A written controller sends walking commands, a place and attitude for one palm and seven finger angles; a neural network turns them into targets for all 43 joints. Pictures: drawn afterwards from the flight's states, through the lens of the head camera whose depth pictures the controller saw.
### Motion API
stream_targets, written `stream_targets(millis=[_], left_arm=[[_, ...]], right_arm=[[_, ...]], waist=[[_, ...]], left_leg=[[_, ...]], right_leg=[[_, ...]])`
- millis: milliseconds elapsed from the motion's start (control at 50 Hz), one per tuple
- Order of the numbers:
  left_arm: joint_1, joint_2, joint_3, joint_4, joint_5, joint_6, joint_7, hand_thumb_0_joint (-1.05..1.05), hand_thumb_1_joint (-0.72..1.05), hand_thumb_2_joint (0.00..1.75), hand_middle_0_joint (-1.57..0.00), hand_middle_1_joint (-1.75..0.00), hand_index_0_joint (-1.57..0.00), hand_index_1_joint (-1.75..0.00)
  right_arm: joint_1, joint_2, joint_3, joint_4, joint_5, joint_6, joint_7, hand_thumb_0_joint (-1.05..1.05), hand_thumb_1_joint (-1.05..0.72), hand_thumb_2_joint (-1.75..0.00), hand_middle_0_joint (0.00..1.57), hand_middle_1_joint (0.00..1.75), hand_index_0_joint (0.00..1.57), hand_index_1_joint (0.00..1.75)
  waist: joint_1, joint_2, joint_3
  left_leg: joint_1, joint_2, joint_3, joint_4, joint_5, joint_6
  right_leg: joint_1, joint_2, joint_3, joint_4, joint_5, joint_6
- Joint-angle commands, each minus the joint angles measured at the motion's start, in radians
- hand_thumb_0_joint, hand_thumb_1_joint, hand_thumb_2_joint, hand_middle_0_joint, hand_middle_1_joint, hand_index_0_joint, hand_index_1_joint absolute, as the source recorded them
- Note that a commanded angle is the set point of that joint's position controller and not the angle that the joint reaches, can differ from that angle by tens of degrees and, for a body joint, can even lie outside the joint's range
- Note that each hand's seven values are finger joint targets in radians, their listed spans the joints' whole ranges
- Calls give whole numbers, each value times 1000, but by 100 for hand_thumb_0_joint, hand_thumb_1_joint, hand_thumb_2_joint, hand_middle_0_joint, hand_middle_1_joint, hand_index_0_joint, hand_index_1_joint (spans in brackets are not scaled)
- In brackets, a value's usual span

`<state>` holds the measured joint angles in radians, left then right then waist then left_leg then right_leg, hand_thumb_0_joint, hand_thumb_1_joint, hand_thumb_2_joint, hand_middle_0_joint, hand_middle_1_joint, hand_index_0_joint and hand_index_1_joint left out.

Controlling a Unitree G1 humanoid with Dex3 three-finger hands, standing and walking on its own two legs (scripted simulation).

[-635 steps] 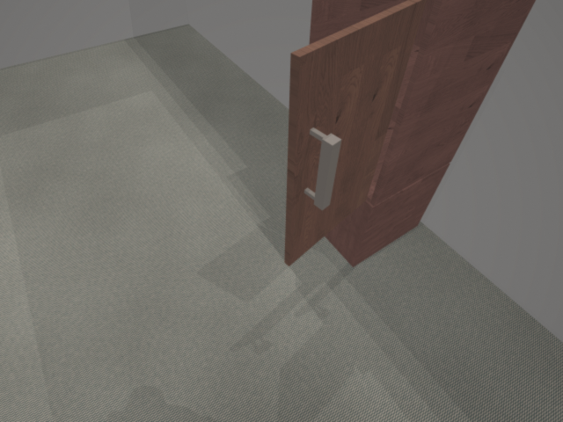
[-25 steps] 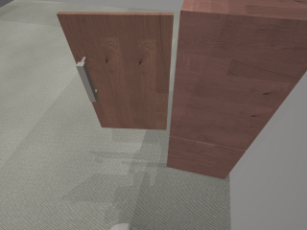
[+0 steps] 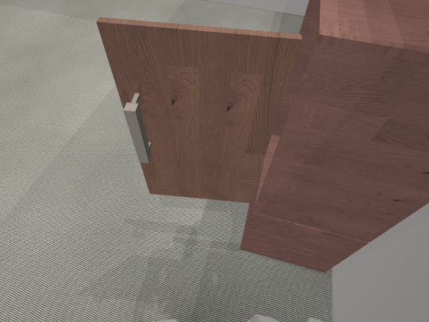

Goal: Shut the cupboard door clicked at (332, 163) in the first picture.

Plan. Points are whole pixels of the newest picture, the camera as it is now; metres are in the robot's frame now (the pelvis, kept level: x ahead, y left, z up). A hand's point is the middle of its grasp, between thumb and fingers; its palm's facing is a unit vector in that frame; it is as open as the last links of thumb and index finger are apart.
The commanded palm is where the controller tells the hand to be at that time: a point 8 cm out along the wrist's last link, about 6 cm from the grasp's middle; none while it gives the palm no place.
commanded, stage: come to a stop and stand still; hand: left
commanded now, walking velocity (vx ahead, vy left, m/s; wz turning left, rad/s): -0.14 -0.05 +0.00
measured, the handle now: (141, 129) +0.51 +0.22 +0.01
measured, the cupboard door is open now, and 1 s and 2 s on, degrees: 100 100 100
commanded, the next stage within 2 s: look again from close up in 0.72 s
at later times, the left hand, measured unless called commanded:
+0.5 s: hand out of the picture +0.04 +0.12 -0.17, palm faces +0.04 -0.98 -0.20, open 7.2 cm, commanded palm none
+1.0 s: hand out of the picture -0.03 +0.11 -0.17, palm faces +0.03 -0.98 -0.18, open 7.3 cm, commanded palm none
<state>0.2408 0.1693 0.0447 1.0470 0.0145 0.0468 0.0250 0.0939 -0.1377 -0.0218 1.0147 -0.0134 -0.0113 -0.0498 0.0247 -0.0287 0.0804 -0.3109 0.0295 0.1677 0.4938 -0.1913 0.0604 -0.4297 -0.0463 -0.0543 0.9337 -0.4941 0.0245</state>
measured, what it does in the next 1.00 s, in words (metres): steps on the spot: right foot, then left foot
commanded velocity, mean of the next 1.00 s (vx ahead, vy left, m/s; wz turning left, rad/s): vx -0.01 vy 0.00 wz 0.00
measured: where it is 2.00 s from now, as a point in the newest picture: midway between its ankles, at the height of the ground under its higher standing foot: outside the picture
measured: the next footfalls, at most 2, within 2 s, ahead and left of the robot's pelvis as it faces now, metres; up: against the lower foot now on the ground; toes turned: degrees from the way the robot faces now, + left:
right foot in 0.22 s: +0.02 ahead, -0.16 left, +0.00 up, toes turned -4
left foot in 0.46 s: +0.04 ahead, +0.09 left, +0.00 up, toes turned +5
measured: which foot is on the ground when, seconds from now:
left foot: down 0.00-0.22, up 0.24-0.44, down 0.46-1.00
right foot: up 0.00-0.20, down 0.22-1.00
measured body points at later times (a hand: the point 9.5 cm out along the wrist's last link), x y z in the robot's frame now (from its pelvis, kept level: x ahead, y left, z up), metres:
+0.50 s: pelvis -0.01 -0.06 +0.00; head +0.01 -0.06 +0.45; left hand +0.04 +0.17 -0.16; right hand -0.01 -0.29 -0.16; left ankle -0.03 +0.06 -0.74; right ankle -0.02 -0.16 -0.74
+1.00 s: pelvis -0.01 -0.05 +0.00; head +0.00 -0.06 +0.45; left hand -0.03 +0.16 -0.15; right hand -0.01 -0.27 -0.16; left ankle -0.03 +0.06 -0.74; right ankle -0.02 -0.16 -0.74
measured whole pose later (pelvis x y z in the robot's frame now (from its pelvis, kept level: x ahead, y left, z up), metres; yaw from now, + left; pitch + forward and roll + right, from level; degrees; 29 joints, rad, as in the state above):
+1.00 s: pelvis -0.01 -0.05 +0.00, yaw +0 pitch +0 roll +0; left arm 0.32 0.10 -0.02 1.13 0.01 -0.02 0.04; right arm 0.31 -0.16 0.00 1.07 -0.01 -0.03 -0.04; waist -0.01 0.04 0.02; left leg -0.19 0.01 0.06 0.51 -0.31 0.02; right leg -0.21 -0.02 -0.08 0.50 -0.28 -0.01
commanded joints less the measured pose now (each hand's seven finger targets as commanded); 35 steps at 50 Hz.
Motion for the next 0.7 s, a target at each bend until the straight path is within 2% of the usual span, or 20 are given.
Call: stream_targets(millis=[0,80,120,140,160,180,200,220,260,280,300,360,400,420,440,460,500,560,640,680], left_arm=[[67,62,31,-76,8,12,0,0,90,90,-20,-30,-20,-30],[34,58,26,-110,8,3,0,0,90,90,-20,-30,-20,-30],[74,59,26,-104,4,-5,2,0,90,90,-20,-30,-20,-30],[97,69,26,-96,6,-11,2,0,90,90,-20,-30,-20,-30],[95,104,27,-100,11,-19,5,0,90,90,-20,-30,-20,-30],[63,162,32,-110,18,-33,11,0,90,90,-20,-30,-20,-30],[25,210,25,-120,16,-40,9,0,90,90,-20,-30,-20,-30],[3,202,23,-124,14,-48,11,0,90,90,-20,-30,-20,-30],[-73,168,11,-119,13,-50,11,0,90,90,-20,-30,-20,-30],[-77,156,10,-115,10,-52,13,0,90,90,-20,-30,-20,-30],[-70,157,8,-107,10,-57,13,0,90,90,-20,-30,-20,-30],[-13,160,8,-63,4,-64,12,0,90,90,-20,-30,-20,-30],[-17,145,3,-40,-9,-64,12,0,90,90,-20,-30,-20,-30],[-7,116,-1,-34,-15,-63,8,0,90,90,-20,-30,-20,-30],[10,92,-8,-28,-18,-60,5,0,90,90,-20,-30,-20,-30],[4,85,-9,-28,-14,-55,6,0,90,90,-20,-30,-20,-30],[-5,85,-10,-3,-13,-46,3,0,90,90,-20,-30,-20,-30],[14,82,-14,25,-12,-46,1,0,90,90,-20,-30,-20,-30],[31,74,-20,45,-12,-56,1,0,90,90,-20,-30,-20,-30],[42,66,-22,51,-11,-59,2,0,90,90,-20,-30,-20,-30]], right_arm=[[97,-212,-65,-17,-12,17,-10,0,-90,-90,20,30,20,30],[92,-209,-70,-27,-16,23,1,0,-90,-90,20,30,20,30],[87,-221,-74,-31,-12,27,11,0,-90,-90,20,30,20,30],[94,-216,-75,-33,-7,31,15,0,-90,-90,20,30,20,30],[109,-192,-74,-32,0,33,22,0,-90,-90,20,30,20,30],[142,-123,-63,-40,6,36,29,0,-90,-90,20,30,20,30],[122,-92,-49,-55,9,45,39,0,-90,-90,20,30,20,30],[83,-106,-54,-59,3,65,37,0,-90,-90,20,30,20,30],[124,-107,-53,-23,-1,68,36,0,-90,-90,20,30,20,30],[144,-95,-48,-10,2,62,35,0,-90,-90,20,30,20,30],[156,-85,-43,-1,4,55,35,0,-90,-90,20,30,20,30],[176,-74,-31,24,8,42,27,0,-90,-90,20,30,20,30],[222,-68,-25,62,7,29,22,0,-90,-90,20,30,20,30],[233,-90,-23,72,3,17,19,0,-90,-90,20,30,20,30],[214,-119,-21,73,-1,10,15,0,-90,-90,20,30,20,30],[204,-136,-21,73,-2,13,12,0,-90,-90,20,30,20,30],[197,-113,-14,96,-1,8,8,0,-90,-90,20,30,20,30],[205,-95,-11,104,0,12,8,0,-90,-90,20,30,20,30],[242,-81,-8,118,1,10,8,0,-90,-90,20,30,20,30],[255,-69,-5,124,2,8,6,0,-90,-90,20,30,20,30]], waist=[[-25,155,-121],[-27,172,-108],[-8,182,-151],[2,150,-158],[0,74,-143],[-21,-106,-110],[-25,-206,-80],[-3,-223,-81],[-43,-190,-57],[-44,-144,-71],[-44,-134,-69],[-26,-126,-109],[-44,-78,-102],[-35,9,-103],[-13,76,-103],[-12,52,-93],[-9,142,-65],[-10,74,-18],[-22,3,-21],[-23,-4,-16]], left_leg=[[89,340,-232,-146,495,127],[66,315,-245,-135,386,111],[53,282,-231,-111,278,82],[24,250,-215,-73,201,55],[-8,188,-180,-14,99,8],[-95,81,-112,82,-96,-53],[-89,0,-84,202,-318,-90],[-61,7,-140,322,-373,-83],[-85,-3,-156,428,-299,-84],[-73,0,-146,412,-284,-90],[-76,-2,-137,373,-284,-94],[-8,-10,-115,128,-231,-106],[136,-1,-129,-91,-34,-98],[194,62,-194,-125,130,-72],[172,131,-244,-122,226,-44],[120,144,-241,-118,160,-42],[75,120,-240,-155,123,-43],[57,91,-218,-184,-18,-53],[110,72,-191,-174,-1,-60],[118,72,-189,-180,6,-58]], right_leg=[[14,-9,49,43,21,0],[90,4,10,-128,33,-14],[195,13,-13,-277,146,-15],[261,15,-24,-396,240,-15],[294,-18,20,-510,315,-22],[302,-165,194,-602,391,-79],[191,-309,271,-662,445,-158],[98,-312,287,-686,400,-195],[138,-239,212,-648,472,-203],[170,-223,174,-624,559,-201],[214,-209,148,-596,647,-196],[321,-193,149,-533,770,-186],[261,-166,148,-505,657,-136],[215,-118,120,-488,556,-93],[225,-70,91,-511,473,-57],[262,-52,86,-549,386,-46],[303,-51,71,-544,369,-46],[288,-53,89,-588,317,-53],[265,-68,102,-627,310,-58],[268,-66,94,-637,312,-59]])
